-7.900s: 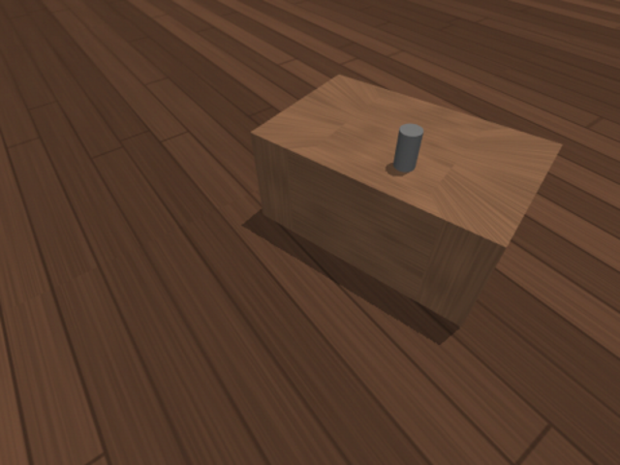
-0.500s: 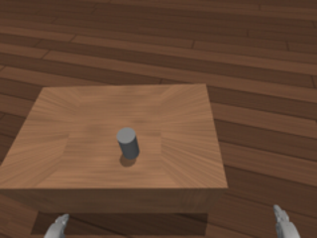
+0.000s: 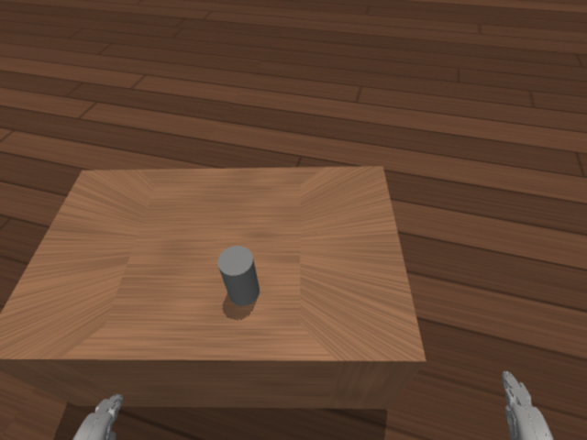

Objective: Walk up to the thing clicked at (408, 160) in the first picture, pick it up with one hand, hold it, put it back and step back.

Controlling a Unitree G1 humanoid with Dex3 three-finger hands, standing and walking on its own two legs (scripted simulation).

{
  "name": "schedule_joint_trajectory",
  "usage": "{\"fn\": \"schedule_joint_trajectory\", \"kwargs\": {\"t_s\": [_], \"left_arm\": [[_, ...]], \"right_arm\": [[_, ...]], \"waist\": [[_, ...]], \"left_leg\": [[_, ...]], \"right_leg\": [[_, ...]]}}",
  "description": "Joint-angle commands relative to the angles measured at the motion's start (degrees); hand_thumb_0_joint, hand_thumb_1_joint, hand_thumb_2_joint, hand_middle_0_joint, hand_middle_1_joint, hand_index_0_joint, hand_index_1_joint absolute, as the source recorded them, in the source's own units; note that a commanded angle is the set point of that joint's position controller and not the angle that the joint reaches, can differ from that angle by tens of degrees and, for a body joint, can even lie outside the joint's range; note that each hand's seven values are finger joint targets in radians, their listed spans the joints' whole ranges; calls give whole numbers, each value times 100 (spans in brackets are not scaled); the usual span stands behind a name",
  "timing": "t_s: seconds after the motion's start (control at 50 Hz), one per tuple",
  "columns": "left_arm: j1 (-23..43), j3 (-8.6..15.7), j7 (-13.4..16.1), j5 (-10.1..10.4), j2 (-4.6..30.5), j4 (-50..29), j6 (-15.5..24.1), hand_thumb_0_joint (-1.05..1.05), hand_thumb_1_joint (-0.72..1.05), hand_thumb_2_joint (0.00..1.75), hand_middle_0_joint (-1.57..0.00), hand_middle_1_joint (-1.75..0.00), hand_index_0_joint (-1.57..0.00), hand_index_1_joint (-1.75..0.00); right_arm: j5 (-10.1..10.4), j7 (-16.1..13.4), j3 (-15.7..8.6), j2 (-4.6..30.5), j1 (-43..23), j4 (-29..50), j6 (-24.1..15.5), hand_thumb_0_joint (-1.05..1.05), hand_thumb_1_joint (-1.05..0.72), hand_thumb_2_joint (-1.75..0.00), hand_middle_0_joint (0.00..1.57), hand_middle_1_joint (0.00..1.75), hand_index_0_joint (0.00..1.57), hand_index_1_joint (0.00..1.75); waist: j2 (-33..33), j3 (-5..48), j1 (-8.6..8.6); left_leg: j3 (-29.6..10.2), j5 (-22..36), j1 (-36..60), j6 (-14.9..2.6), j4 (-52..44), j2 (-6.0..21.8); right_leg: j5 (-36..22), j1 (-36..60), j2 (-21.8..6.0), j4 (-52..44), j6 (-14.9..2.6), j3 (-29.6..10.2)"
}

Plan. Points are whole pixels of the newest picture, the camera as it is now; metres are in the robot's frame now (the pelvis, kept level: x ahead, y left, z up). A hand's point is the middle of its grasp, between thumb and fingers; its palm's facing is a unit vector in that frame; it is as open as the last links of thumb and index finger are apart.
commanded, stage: go down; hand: left
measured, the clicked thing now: (240, 276) +0.50 +0.15 -0.23
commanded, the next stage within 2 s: approach in 1.90 s
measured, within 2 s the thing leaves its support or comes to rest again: neither
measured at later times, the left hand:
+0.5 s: hand (124, 407) +0.20 +0.26 -0.08, palm faces +0.09 -0.95 -0.29, open 17.5 cm
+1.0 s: hand (107, 289) +0.35 +0.30 -0.01, palm faces +0.08 -0.99 -0.10, open 17.7 cm
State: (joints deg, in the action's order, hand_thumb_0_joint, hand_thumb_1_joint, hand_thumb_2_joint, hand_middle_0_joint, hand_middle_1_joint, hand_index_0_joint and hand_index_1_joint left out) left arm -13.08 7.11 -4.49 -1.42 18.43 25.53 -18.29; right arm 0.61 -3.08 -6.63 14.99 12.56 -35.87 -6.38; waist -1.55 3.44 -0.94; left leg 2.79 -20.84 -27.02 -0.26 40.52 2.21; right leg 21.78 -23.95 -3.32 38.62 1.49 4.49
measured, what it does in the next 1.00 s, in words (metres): stands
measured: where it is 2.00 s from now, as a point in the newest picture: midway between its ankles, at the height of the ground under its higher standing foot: outside the picture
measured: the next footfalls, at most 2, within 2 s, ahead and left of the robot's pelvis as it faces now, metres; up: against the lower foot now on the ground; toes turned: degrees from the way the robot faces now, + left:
none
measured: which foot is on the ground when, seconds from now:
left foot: down 0.00-1.00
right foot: down 0.00-1.00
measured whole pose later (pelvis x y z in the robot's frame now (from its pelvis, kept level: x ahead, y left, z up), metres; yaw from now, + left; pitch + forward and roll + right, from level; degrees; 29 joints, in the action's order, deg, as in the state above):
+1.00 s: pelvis -0.02 +0.00 -0.01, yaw -1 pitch +12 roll -2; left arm 27.2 24.5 -23.3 5.0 37.2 62.0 6.1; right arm 1.2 -2.9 -0.5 15.2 15.4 -25.7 -8.3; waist 1.4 4.5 -5.8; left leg 2.9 -21.3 -37.6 -0.5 47.0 3.8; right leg 21.2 -34.4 -2.0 43.9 1.2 3.8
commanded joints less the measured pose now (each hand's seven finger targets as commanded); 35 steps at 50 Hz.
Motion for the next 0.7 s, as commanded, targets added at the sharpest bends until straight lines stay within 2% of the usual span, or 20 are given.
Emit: {"fn": "schedule_joint_trajectory", "kwargs": {"t_s": [0.0,0.06,0.08,0.2,0.22,0.26,0.3,0.38,0.4,0.42,0.44,0.46,0.52,0.54,0.56,0.58,0.6,0.62,0.64,0.68], "left_arm": [[193,398,46,-39,1113,-1023,137,0,-61,4,-8,-6,-8,-8],[100,555,48,-32,1217,-983,109,0,-61,4,-8,-6,-8,-8],[170,535,52,-36,1236,-1142,122,0,-61,4,-8,-6,-7,-7],[-13,604,13,-22,1235,-1272,104,0,-61,5,-8,-6,-7,-8],[135,501,-3,-13,1130,-1352,115,0,-61,5,-8,-6,-7,-8],[433,683,39,10,1345,-1445,161,0,-61,5,-8,-7,-7,-8],[757,692,24,34,1380,-1522,218,0,-61,6,-8,-7,-7,-8],[1564,947,-35,98,1754,-1460,373,0,-60,8,-7,-6,-6,-8],[1755,905,-92,123,1725,-1268,398,0,-59,8,-7,-6,-5,-8],[2019,922,-130,172,1752,-1223,444,0,-56,10,-7,-6,-5,-8],[2307,1042,-166,219,1909,-1040,493,0,-55,10,-7,-6,-5,-8],[2556,1091,-220,236,2065,-884,539,0,-57,9,-7,-6,-5,-8],[3073,1151,-470,319,2203,-91,684,0,-59,8,-6,-6,-5,-7],[3166,1129,-584,350,2176,233,741,0,-59,8,-6,-6,-5,-7],[3347,1151,-683,382,2253,532,819,0,-59,7,-6,-6,-6,-7],[3537,1227,-786,409,2389,725,931,0,-60,6,-6,-5,-6,-6],[3628,1367,-884,448,2575,986,1048,0,-61,5,-6,-6,-6,-6],[3792,1434,-986,454,2739,1204,1187,0,-61,4,-6,-5,-7,-5],[3967,1453,-1097,482,2784,1362,1345,0,-61,5,-5,-5,-6,-4],[4253,1594,-1265,549,2968,1674,1635,0,-61,3,-5,-5,-7,-4]], "right_arm": [[30,-79,-261,796,33,748,-265,0,51,-5,5,5,5,5],[24,-108,-376,985,-170,1139,-321,0,51,-5,5,5,5,5],[35,-103,-288,837,-84,970,-299,0,51,-5,5,5,5,5],[19,-163,-313,861,34,1232,-308,0,51,-5,5,5,5,5],[15,-158,-255,743,116,1137,-304,0,51,-5,5,5,5,5],[31,-195,-298,842,-96,1439,-355,0,50,-5,5,5,5,5],[40,-213,-169,699,37,1457,-380,0,50,-5,5,5,5,5],[65,-302,92,550,197,1662,-450,0,50,-6,5,5,5,5],[73,-331,15,654,236,1837,-470,0,51,-6,5,5,5,5],[81,-345,144,501,296,1795,-478,0,51,-6,5,5,5,5],[94,-376,18,709,130,1909,-519,0,51,-6,5,5,5,5],[103,-379,128,564,179,1675,-510,0,51,-6,5,5,5,5],[122,-356,44,654,473,1493,-534,0,54,-5,5,5,5,5],[118,-316,138,603,618,1371,-531,0,54,-5,5,5,5,5],[138,-282,86,679,425,1476,-551,0,54,-5,5,5,5,5],[138,-241,206,613,316,1532,-579,0,56,-4,5,5,5,5],[140,-241,-28,924,180,1762,-623,0,56,-4,5,5,5,5],[134,-211,-11,916,261,1620,-619,0,56,-4,5,5,5,5],[149,-149,165,723,284,1559,-622,0,57,-4,5,5,5,5],[154,-118,9,876,100,1881,-655,0,57,-4,5,5,5,5]], "waist": [[-75,782,9],[93,927,-4],[29,891,57],[-29,975,16],[-68,897,-5],[7,955,-10],[-36,1007,-71],[-148,1186,-137],[-127,1127,-225],[-184,1108,-215],[-110,1090,-243],[-243,1042,-172],[-295,916,-287],[-350,940,-265],[-311,832,-269],[-233,817,-179],[-117,1002,-204],[-184,1072,-169],[-291,1103,-83],[-317,1444,-87]], "left_leg": [[-205,1733,661,-5,-476,-204],[-192,1729,619,-31,-404,-212],[-184,1714,563,-29,-373,-232],[-225,1788,589,-10,-303,-189],[-228,1776,569,-3,-300,-185],[-226,1579,518,-17,-295,-189],[-230,1476,524,-24,-276,-177],[-224,1452,622,-53,-237,-198],[-235,1443,624,-43,-256,-173],[-217,1375,641,-49,-251,-190],[-243,1295,609,-54,-296,-178],[-232,1208,570,-48,-306,-198],[-233,1028,583,-44,-383,-180],[-231,1132,606,-30,-373,-162],[-240,1054,531,-25,-399,-153],[-259,1025,439,-32,-399,-148],[-264,1114,425,-43,-365,-130],[-280,1227,424,-33,-344,-118],[-303,1306,428,-13,-341,-98],[-329,1767,619,24,-272,-55]], "right_leg": [[-1596,88,295,-415,-203,-104],[-1644,207,273,-388,-179,-118],[-1645,197,258,-377,-180,-136],[-1629,33,287,-244,-189,-115],[-1615,-23,288,-231,-190,-111],[-1467,4,273,-250,-180,-135],[-1396,3,265,-238,-177,-150],[-1468,60,227,-241,-168,-201],[-1453,-56,246,-234,-164,-200],[-1416,-39,220,-266,-161,-218],[-1348,-35,232,-290,-160,-207],[-1270,-84,214,-316,-178,-223],[-1109,-213,242,-337,-205,-204],[-1169,-287,260,-312,-222,-187],[-1080,-361,277,-328,-230,-168],[-1018,-341,292,-327,-240,-153],[-1103,-278,298,-296,-238,-147],[-1170,-268,308,-249,-256,-148],[-1169,-285,314,-214,-267,-154],[-1466,-190,331,-125,-267,-157]]}}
